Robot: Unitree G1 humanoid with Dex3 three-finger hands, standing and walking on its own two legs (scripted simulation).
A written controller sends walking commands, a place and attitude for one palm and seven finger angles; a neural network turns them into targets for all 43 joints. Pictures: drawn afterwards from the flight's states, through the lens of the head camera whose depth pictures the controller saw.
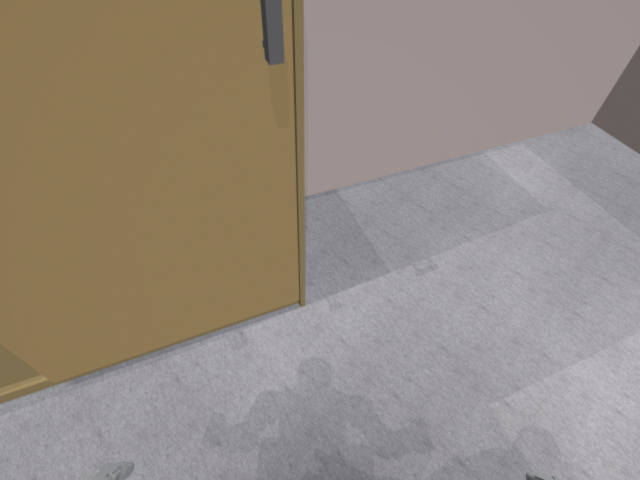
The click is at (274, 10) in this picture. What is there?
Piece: wardrobe's sliding door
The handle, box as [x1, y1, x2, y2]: [260, 0, 283, 64]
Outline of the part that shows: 260,0 263,27 262,41 265,52 265,58 269,64 283,62 281,0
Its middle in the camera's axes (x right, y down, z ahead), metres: -0.09 -0.37 +0.63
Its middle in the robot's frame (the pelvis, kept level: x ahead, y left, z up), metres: +0.75 +0.15 +0.24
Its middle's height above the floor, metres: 1.01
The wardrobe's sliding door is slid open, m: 0.00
